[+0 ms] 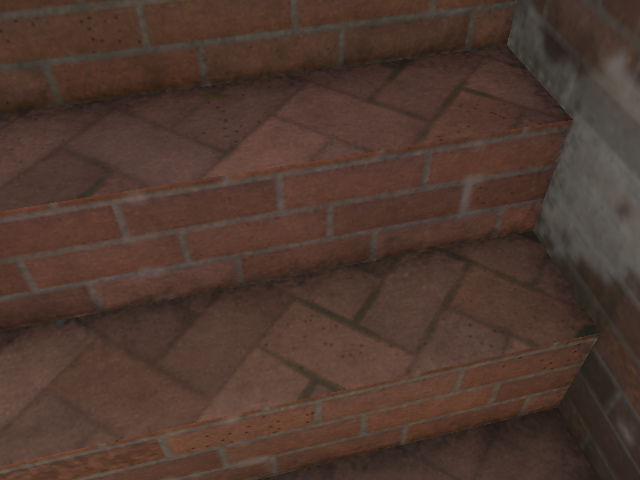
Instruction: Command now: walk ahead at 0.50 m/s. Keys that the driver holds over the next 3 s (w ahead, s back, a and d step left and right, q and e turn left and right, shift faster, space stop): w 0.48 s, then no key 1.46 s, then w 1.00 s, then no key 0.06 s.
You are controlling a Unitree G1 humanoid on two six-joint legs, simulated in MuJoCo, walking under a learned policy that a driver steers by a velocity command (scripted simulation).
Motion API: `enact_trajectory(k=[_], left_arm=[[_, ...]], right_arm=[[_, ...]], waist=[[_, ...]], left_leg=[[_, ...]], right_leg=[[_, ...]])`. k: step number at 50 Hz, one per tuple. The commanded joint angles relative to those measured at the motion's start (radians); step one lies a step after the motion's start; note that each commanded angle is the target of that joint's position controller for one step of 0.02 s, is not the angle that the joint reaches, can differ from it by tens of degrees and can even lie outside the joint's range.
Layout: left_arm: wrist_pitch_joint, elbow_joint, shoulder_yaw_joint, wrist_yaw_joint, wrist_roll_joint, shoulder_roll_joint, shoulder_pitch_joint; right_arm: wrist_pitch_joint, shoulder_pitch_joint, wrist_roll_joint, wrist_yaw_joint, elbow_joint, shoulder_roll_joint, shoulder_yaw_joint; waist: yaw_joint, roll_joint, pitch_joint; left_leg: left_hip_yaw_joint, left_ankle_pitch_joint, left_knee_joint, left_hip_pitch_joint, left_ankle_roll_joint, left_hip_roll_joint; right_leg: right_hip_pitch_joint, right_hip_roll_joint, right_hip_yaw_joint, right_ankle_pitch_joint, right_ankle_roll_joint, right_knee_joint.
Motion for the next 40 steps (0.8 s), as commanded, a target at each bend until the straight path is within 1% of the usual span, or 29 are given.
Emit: enact_trajectory(k=[1, 25, 28, 33, 40], left_arm=[[-0.013, -0.056, 0.019, 0.002, 0.0, 0.1, -0.048], [-0.013, -0.063, 0.019, 0.001, -0.001, 0.106, -0.038], [-0.009, -0.051, 0.023, 0.002, -0.003, 0.112, -0.009], [0.002, -0.04, 0.028, 0.005, -0.004, 0.11, 0.015], [0.016, -0.031, 0.034, 0.009, -0.006, 0.107, 0.051]], right_arm=[[-0.012, -0.061, 0.0, -0.003, -0.058, -0.103, -0.019], [-0.011, -0.047, 0.0, -0.003, -0.062, -0.106, -0.02], [-0.009, -0.019, 0.001, -0.004, -0.049, -0.111, -0.024], [0.0, -0.001, 0.001, -0.004, -0.032, -0.111, -0.028], [0.012, 0.028, 0.0, -0.005, -0.002, -0.116, -0.036]], waist=[[0.0, -0.005, -0.061], [-0.001, -0.008, -0.055], [-0.002, -0.009, -0.053], [-0.002, -0.005, -0.034], [-0.004, -0.005, -0.026]], left_leg=[[-0.1, 0.175, -0.002, 0.046, 0.013, 0.133], [-0.096, 0.173, 0.005, 0.042, 0.007, 0.134], [-0.092, 0.183, 0.025, 0.039, 0.008, 0.134], [-0.092, 0.166, 0.041, 0.029, 0.006, 0.134], [-0.094, 0.164, 0.059, 0.022, 0.002, 0.137]], right_leg=[[-0.017, -0.165, 0.111, 0.192, 0.018, -0.023], [-0.018, -0.162, 0.114, 0.207, 0.015, -0.019], [-0.016, -0.163, 0.11, 0.239, 0.014, 0.003], [-0.039, -0.16, 0.111, 0.211, 0.013, 0.018], [-0.055, -0.158, 0.116, 0.195, 0.014, 0.037]])
Next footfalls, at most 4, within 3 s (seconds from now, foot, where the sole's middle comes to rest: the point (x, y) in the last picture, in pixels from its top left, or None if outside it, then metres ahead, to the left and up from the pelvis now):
none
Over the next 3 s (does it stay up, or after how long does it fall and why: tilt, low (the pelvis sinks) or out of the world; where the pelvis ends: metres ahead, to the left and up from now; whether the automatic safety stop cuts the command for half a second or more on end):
stays up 0.00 -0.01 0.00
